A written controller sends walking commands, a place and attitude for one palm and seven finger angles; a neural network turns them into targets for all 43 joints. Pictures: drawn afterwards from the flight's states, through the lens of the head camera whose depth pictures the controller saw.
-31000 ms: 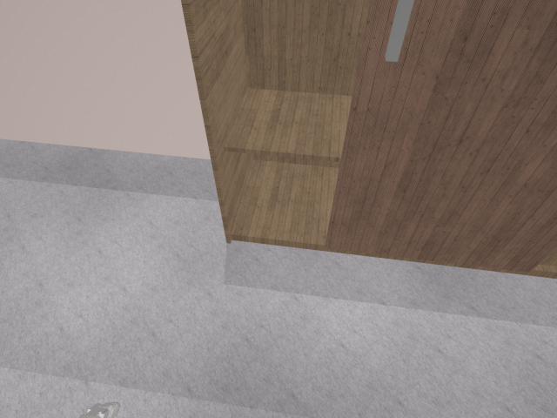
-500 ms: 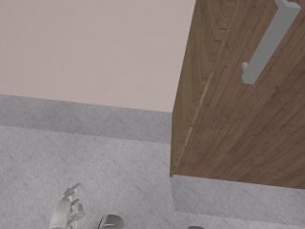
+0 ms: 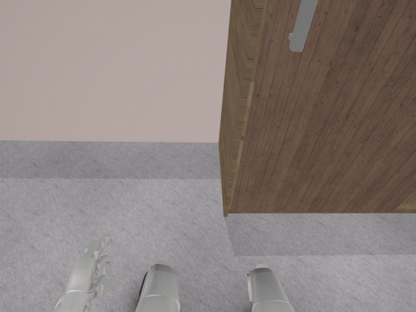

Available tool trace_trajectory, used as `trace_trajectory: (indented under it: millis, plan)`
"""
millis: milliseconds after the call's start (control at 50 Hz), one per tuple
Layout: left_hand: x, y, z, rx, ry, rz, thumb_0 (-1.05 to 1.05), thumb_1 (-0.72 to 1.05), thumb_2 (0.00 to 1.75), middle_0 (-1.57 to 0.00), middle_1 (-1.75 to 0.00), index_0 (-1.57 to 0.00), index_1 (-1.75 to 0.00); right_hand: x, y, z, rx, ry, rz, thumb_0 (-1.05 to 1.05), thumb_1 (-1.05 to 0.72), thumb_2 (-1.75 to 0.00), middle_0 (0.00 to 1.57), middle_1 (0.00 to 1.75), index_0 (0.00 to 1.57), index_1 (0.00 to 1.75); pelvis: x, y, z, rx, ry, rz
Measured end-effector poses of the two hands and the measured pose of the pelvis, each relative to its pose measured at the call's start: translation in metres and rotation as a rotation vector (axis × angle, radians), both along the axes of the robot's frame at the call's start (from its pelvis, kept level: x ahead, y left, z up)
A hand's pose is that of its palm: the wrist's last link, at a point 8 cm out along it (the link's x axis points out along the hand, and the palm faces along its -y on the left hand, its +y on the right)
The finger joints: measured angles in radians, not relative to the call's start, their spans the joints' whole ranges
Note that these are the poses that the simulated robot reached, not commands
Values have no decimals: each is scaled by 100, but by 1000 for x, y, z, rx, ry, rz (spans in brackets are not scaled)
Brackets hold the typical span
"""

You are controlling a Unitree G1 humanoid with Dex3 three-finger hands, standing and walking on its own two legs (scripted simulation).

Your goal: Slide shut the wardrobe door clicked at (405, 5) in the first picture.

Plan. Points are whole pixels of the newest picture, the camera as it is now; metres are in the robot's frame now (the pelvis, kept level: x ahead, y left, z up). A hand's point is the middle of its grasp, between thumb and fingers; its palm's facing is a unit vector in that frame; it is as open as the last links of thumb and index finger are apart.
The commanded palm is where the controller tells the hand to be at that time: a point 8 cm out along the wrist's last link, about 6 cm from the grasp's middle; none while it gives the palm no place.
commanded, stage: stop stepping back and stand still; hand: right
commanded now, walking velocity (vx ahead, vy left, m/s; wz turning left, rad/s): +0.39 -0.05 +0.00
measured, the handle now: (304, 3) +0.68 -0.17 +0.31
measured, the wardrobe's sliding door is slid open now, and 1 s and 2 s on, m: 0.02 0.02 0.02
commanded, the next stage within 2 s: let the arm hang, fingers relaxed in 1.74 s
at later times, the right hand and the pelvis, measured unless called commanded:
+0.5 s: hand out of the picture -0.12 -0.27 +0.31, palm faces +0.49 +0.78 -0.38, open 7.4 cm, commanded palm -0.18 -0.30 +0.27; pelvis -0.34 -0.01 +0.08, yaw +4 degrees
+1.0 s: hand out of the picture -0.36 -0.26 +0.27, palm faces +0.31 +0.86 -0.41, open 7.4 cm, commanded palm -0.43 -0.31 +0.27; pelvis -0.61 -0.03 +0.08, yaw +9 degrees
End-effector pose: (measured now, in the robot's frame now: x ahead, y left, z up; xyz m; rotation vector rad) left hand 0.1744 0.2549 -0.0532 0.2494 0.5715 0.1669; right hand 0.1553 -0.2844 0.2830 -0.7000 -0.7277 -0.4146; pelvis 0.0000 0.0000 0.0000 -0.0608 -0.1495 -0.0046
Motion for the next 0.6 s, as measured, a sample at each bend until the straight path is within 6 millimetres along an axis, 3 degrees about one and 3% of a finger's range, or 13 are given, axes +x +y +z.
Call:
trace_trajectory:
  millis: [60,100,160,200,260,300,360,460,520,600]
  plan:
    - [-38,-2,-15,5,-2,50,1,90,90,-20,-30,-20,-30,-32,0,5,-16,-86,73,1,-88,-90,21,30,22,30,-34,-18,-22,8,-24,109]
    - [-72,-7,-24,-25,-24,76,1,91,90,-20,-30,-20,-30,-46,-4,13,-18,-171,80,1,-88,-90,22,30,22,30,-62,-15,-31,89,-51,101]
    - [-133,-18,-30,-136,33,84,1,91,90,-20,-30,-20,-30,-74,-12,13,100,-172,48,1,-88,-90,21,30,22,30,-105,2,-23,101,-55,64]
    - [-170,-23,-34,-173,57,53,1,91,90,-20,-30,-20,-30,-106,-8,4,142,-125,20,1,-88,-90,21,30,21,30,-133,11,-20,39,-10,43]
    - [-226,-24,-37,-145,138,15,1,91,90,-20,-30,-20,-30,-159,4,-8,125,1,31,1,-89,-90,21,30,21,30,-178,8,-7,-1,-4,34]
    - [-268,-26,-25,-119,211,20,1,91,90,-20,-30,-20,-30,-193,6,-7,133,110,49,1,-88,-90,21,30,21,30,-206,5,17,-3,5,43]
    - [-327,-26,13,-76,235,43,1,91,90,-20,-30,-20,-30,-241,1,10,159,174,58,1,-88,-90,21,30,22,30,-245,1,54,-5,54,68]
    - [-399,-13,47,-31,139,79,1,90,90,-20,-30,-20,-30,-301,-17,37,137,103,38,1,-88,-90,22,30,22,30,-319,-6,71,84,87,59]
    - [-439,-6,67,-45,130,124,1,90,90,-20,-30,-20,-30,-333,-24,33,217,192,3,1,-88,-90,21,30,21,30,-357,-6,91,103,104,86]
    - [-481,2,92,-4,87,133,1,90,90,-20,-30,-20,-30,-386,-8,28,270,277,26,1,-89,-90,21,30,21,30,-410,0,105,132,115,101]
